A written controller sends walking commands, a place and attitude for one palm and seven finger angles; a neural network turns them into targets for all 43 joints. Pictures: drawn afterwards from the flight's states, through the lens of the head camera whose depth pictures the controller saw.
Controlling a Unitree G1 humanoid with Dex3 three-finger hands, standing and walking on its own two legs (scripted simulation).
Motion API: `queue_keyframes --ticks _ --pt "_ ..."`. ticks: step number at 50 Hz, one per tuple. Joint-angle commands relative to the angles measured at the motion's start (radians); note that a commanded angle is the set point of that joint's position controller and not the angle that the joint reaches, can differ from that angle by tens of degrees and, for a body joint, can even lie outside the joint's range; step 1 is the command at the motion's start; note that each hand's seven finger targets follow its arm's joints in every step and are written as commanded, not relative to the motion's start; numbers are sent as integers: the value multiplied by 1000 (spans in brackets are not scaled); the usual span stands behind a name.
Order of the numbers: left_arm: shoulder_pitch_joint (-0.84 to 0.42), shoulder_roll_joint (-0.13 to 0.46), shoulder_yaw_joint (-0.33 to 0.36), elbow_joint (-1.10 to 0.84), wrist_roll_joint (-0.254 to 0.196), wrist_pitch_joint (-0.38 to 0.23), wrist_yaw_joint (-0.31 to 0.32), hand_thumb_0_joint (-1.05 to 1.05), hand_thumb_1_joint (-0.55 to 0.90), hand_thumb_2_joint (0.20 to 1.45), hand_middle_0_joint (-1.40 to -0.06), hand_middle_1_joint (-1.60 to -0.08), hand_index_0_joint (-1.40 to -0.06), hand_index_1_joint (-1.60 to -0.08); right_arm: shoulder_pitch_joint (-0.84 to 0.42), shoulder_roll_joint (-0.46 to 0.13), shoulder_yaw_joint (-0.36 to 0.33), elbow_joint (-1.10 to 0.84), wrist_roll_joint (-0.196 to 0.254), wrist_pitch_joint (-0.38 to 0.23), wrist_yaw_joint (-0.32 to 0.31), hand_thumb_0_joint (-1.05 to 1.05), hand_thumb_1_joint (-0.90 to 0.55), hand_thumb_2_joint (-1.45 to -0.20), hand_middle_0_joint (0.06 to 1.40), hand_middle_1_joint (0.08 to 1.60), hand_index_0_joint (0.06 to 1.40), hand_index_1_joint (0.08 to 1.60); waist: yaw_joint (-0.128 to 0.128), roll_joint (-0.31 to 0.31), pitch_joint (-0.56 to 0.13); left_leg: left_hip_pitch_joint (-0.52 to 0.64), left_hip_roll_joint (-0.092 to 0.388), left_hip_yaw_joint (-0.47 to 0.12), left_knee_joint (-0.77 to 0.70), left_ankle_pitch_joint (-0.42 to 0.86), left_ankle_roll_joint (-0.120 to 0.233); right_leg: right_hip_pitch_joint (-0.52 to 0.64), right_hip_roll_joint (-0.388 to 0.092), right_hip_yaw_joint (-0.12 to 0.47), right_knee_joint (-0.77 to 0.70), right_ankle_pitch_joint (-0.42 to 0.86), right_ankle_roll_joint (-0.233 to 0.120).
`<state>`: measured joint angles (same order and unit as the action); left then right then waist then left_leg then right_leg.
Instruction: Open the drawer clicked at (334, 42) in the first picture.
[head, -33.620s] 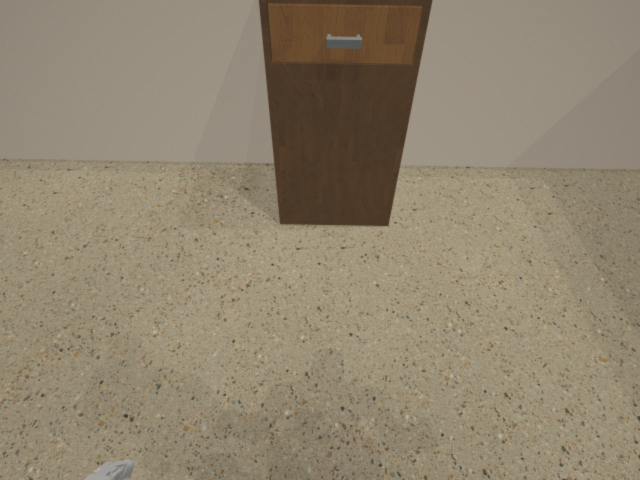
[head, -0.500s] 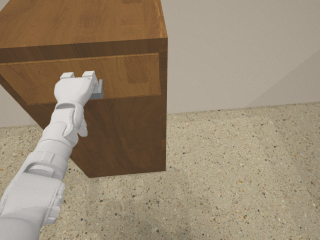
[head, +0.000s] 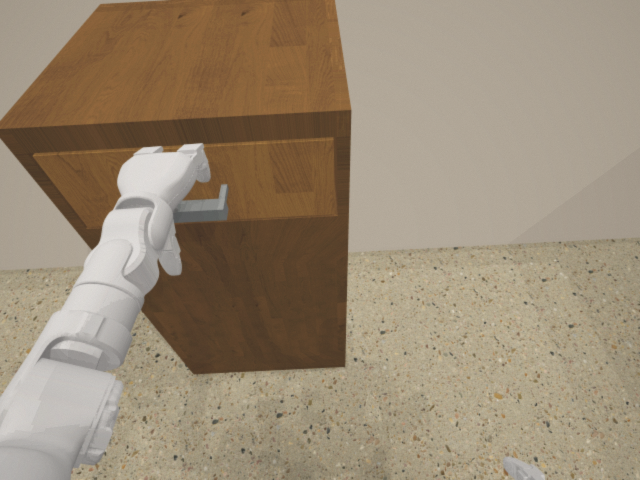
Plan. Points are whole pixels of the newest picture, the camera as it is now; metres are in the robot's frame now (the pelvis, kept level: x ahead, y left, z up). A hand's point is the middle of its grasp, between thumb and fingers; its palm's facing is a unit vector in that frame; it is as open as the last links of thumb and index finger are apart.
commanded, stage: lift the fingers back up to retry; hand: left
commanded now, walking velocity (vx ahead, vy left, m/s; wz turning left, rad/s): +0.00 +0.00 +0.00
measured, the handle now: (194, 201) +0.51 +0.22 +0.05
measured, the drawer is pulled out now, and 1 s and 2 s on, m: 0.00 0.00 0.00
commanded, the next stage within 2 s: re-aim the fingers above the handle in 0.02 s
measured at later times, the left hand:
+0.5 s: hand (190, 206) +0.44 +0.20 +0.10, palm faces -0.06 -0.02 -1.00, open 13.8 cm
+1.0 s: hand (192, 215) +0.43 +0.19 +0.10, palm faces -0.07 -0.03 -1.00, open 13.8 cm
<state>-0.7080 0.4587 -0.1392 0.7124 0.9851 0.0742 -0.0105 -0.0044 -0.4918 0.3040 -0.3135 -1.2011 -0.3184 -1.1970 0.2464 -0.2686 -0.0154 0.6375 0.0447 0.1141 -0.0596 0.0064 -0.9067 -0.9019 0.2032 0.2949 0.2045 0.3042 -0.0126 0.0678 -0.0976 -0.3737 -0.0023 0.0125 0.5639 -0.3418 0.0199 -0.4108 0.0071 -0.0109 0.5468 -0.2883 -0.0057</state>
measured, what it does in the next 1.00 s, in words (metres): stands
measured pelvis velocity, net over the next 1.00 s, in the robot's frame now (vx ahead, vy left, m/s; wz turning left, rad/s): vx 0.00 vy -0.01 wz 0.02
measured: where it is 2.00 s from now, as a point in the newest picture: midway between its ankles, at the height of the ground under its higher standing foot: outside the picture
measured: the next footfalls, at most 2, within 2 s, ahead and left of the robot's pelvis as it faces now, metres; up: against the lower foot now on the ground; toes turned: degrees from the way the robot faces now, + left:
none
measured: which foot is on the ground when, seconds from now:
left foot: down 0.00-1.00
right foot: down 0.00-1.00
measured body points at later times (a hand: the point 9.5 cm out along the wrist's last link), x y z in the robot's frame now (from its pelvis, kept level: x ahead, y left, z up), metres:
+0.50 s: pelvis +0.00 +0.00 +0.00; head +0.04 -0.03 +0.45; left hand +0.44 +0.19 +0.16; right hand +0.10 -0.26 -0.14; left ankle -0.04 +0.11 -0.73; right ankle -0.02 -0.12 -0.73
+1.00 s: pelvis +0.00 -0.01 +0.00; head +0.03 -0.02 +0.45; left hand +0.43 +0.19 +0.15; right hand +0.11 -0.27 -0.12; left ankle -0.04 +0.11 -0.73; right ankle -0.02 -0.12 -0.73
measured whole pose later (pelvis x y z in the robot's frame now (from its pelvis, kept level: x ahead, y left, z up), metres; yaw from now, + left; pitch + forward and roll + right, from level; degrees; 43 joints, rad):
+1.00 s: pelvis +0.00 -0.01 +0.00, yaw +1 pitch +8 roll +0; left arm -0.71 0.44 -0.18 0.69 0.98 0.03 0.01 -0.01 -0.49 0.30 -0.32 -1.20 -0.32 -1.20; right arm 0.25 -0.27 -0.03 0.67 0.04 0.10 -0.07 0.01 -0.91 -0.90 0.20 0.29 0.20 0.30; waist -0.02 0.06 -0.08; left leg -0.37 0.00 -0.01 0.56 -0.33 0.01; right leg -0.40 0.01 -0.03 0.55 -0.29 -0.01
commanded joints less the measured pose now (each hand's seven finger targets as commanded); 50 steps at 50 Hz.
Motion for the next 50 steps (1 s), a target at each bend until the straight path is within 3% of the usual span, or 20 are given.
queue_keyframes --ticks 1,3,5,10,12,14,19,23,26,28,29,30,33,34,35,36,39,42,44,50 --pt "-430 233 105 -267 3 -81 57 0 -500 300 -300 -1200 -300 -1200 -4 -114 -51 -107 -6 -36 -9 0 -900 -900 200 300 200 300 -2 -43 -322 116 -23 4 -17 485 22 178 24 -9 -12 401 -31" --pt "-440 273 149 -265 10 -91 90 0 -500 300 -300 -1200 -300 -1200 -6 -112 -51 -98 -9 -40 -6 0 -900 -900 200 300 200 300 4 -38 -321 106 -24 6 -16 483 17 173 25 -11 -8 395 -33" --pt "-452 290 168 -294 17 -93 124 0 -500 300 -300 -1200 -300 -1200 -6 -108 -55 -96 -12 -46 -3 0 -900 -900 200 300 200 300 15 -22 -373 104 -27 6 -11 506 14 201 24 -9 3 414 -34" --pt "-509 211 94 -257 26 -36 171 0 -500 300 -300 -1200 -300 -1200 0 -109 -62 -65 -9 -54 9 0 -900 -900 200 300 200 300 -19 -7 -373 127 -24 8 -6 507 9 162 28 -17 -3 401 -32" --pt "-497 221 95 -211 31 -5 166 0 -500 300 -300 -1200 -300 -1200 -4 -114 -60 -61 -9 -49 5 0 -900 -900 200 300 200 300 -25 -37 -369 121 -28 12 -9 474 13 170 27 -16 -12 393 -29" --pt "-514 179 55 -206 16 10 143 0 -500 300 -300 -1200 -300 -1200 4 -118 -61 -62 -6 -45 3 0 -900 -900 200 300 200 300 -37 -55 -381 131 -28 5 -17 475 15 181 26 -19 -18 397 -30" --pt "-506 164 26 -139 4 9 75 0 -500 300 -300 -1200 -300 -1200 -5 -123 -49 -68 -3 -32 -10 0 -900 -900 200 300 200 300 -44 -91 -311 101 -32 2 -31 406 21 170 20 -18 -33 359 -26" --pt "-506 173 50 -167 11 -44 75 0 -500 300 -300 -1200 -300 -1200 12 -112 -51 -74 -11 -37 -9 0 -900 -900 200 300 200 300 -23 -56 -336 114 -26 -2 -23 442 19 159 23 -17 -15 363 -31" --pt "-496 243 125 -142 18 -69 108 0 -500 300 -300 -1200 -300 -1200 19 -111 -47 -73 -13 -38 -7 0 -900 -900 200 300 200 300 -2 -65 -326 70 -26 0 -26 435 15 177 23 -16 -3 364 -34" --pt "-492 286 170 -151 31 -74 144 0 -500 300 -300 -1200 -300 -1200 19 -108 -47 -73 -17 -40 -5 0 -900 -900 200 300 200 300 16 -57 -357 53 -26 7 -29 453 12 205 22 -12 8 387 -35" --pt "-467 346 232 -154 35 -71 164 0 -500 300 -300 -1200 -300 -1200 17 -111 -50 -75 -20 -41 -5 0 -900 -900 200 300 200 300 40 -61 -390 39 -27 10 -32 466 10 252 21 -8 9 401 -36" --pt "-460 339 221 -151 44 -63 180 0 -500 300 -300 -1200 -300 -1200 14 -104 -48 -78 -18 -42 -3 0 -900 -900 200 300 200 300 39 -36 -389 31 -28 14 -33 468 7 251 20 -8 14 411 -36" --pt "-428 318 210 -148 58 -24 211 0 -500 300 -300 -1200 -300 -1200 13 -108 -55 -69 -16 -49 5 0 -900 -900 200 300 200 300 34 -52 -401 46 -21 30 -35 489 8 255 23 -8 10 439 -32" --pt "-418 315 206 -143 60 -7 210 0 -500 300 -300 -1200 -300 -1200 12 -116 -57 -71 -14 -47 6 0 -900 -900 200 300 200 300 27 -75 -402 44 -21 28 -37 492 9 266 25 -10 3 441 -31" --pt "-428 269 157 -150 51 7 202 0 -500 300 -300 -1200 -300 -1200 13 -115 -57 -75 -10 -49 8 0 -900 -900 200 300 200 300 12 -69 -399 54 -20 32 -42 471 12 255 23 -9 -3 432 -26" --pt "-416 282 167 -158 43 18 194 0 -500 300 -300 -1200 -300 -1200 14 -121 -62 -74 -7 -50 9 0 -900 -900 200 300 200 300 12 -76 -396 62 -19 32 -43 472 16 261 23 -9 -8 440 -26" --pt "-421 162 47 -178 20 47 135 0 -500 300 -300 -1200 -300 -1200 8 -127 -67 -82 3 -45 4 0 -900 -900 200 300 200 300 -35 -102 -368 102 -22 29 -43 452 27 228 24 -12 -36 419 -19" --pt "-476 139 -1 -199 0 33 77 0 -500 300 -300 -1200 -300 -1200 2 -132 -62 -75 4 -45 -8 0 -900 -900 200 300 200 300 -61 -97 -303 123 -27 17 -44 395 33 170 23 -10 -53 369 -16" --pt "-524 126 -24 -263 -9 -1 52 0 -500 300 -300 -1200 -300 -1200 3 -127 -62 -78 2 -48 -15 0 -900 -900 200 300 200 300 -67 -50 -318 157 -31 6 -39 409 31 158 23 -8 -53 355 -23" --pt "-549 289 142 -200 13 -94 106 0 -500 300 -300 -1200 -300 -1200 11 -107 -46 -61 -11 -49 -21 0 -900 -900 200 300 200 300 -13 -26 -319 82 -37 1 -30 408 17 185 18 -8 -15 355 -34"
